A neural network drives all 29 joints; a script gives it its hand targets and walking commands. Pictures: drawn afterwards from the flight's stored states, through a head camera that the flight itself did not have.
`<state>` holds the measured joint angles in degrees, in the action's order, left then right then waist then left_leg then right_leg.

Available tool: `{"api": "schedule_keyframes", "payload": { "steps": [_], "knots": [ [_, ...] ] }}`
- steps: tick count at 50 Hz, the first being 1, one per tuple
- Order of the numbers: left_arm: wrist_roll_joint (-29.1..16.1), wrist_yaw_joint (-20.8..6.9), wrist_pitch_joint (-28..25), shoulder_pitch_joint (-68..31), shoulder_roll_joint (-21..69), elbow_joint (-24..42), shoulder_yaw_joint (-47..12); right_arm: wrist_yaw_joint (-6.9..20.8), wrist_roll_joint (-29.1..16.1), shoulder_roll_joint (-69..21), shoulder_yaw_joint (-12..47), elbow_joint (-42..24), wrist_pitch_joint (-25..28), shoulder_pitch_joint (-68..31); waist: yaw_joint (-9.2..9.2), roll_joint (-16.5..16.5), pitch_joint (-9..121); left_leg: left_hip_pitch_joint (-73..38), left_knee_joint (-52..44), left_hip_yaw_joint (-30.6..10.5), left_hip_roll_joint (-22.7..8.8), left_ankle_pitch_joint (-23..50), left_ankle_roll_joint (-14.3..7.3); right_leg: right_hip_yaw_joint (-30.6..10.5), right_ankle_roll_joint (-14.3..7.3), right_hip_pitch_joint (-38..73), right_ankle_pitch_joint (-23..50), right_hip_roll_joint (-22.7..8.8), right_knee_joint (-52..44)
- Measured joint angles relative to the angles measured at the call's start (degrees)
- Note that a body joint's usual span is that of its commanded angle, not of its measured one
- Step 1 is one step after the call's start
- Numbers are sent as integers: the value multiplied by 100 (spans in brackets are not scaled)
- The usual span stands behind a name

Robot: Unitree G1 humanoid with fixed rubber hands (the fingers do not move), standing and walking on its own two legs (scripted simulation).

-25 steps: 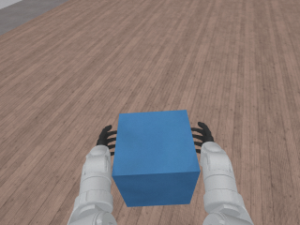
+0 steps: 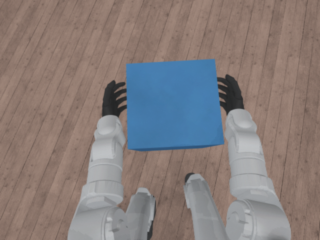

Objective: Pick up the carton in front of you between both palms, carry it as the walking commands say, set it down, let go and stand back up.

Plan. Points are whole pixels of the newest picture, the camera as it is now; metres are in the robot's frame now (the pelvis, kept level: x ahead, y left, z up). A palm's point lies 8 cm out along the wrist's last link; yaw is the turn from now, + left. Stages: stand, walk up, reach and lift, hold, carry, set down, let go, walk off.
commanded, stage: set down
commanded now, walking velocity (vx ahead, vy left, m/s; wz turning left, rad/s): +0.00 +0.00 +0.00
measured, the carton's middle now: (171, 113) +0.43 -0.04 -0.16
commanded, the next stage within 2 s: none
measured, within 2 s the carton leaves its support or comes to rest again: rests again in 1.48 s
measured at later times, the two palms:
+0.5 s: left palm (130, 112) +0.47 +0.08 -0.22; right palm (222, 108) +0.45 -0.21 -0.23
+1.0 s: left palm (141, 112) +0.51 +0.07 -0.38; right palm (215, 111) +0.48 -0.23 -0.38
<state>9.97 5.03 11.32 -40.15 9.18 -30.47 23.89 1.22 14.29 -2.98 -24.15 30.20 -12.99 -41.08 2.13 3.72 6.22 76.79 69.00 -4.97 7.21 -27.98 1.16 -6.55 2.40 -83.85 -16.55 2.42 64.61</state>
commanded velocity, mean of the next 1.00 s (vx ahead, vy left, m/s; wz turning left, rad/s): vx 0.00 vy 0.00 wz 0.00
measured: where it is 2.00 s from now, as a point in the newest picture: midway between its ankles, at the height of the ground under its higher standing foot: (172, 213)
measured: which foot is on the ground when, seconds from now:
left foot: down 0.00-1.00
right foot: down 0.00-1.00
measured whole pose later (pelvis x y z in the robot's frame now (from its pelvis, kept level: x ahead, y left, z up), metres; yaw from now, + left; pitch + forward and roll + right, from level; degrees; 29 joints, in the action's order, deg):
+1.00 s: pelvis -0.04 -0.01 -0.22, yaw +6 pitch +44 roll +5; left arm 3.6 10.6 14.0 -80.2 -5.7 -49.2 19.3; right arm -1.7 9.7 12.1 -25.0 44.4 -17.0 -77.1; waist 6.5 3.9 -11.3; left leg 121.7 115.3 -2.5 12.8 -38.8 5.1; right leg -7.3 4.0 -130.1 -24.6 4.7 110.5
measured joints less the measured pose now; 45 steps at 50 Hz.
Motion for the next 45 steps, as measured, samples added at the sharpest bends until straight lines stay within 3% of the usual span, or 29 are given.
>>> {"api": "schedule_keyframes", "payload": {
  "steps": [10,28,38,45],
  "knots": [
    [235,61,179,-712,-110,-433,286,54,232,179,-288,491,-199,-755,64,-31,346,1289,1005,61,84,-323,68,-41,6,-1342,-276,76,1031],
    [-199,151,254,-2162,-819,-1074,171,-330,-161,668,-20,800,-410,-2012,125,-14,-150,3198,2898,164,251,-797,319,-94,0,-3390,-586,265,2972],
    [-154,204,328,-3078,-1100,-1502,211,-338,-136,969,-129,1129,-488,-2824,238,21,-700,3907,3683,214,361,-908,361,-118,79,-4090,-631,315,3698],
    [-361,380,307,-3622,-1314,-1702,-92,-299,-255,1248,-154,1296,-444,-3311,335,30,-1219,4348,4233,239,457,-996,378,-108,143,-4503,-702,302,4200]
  ]
}}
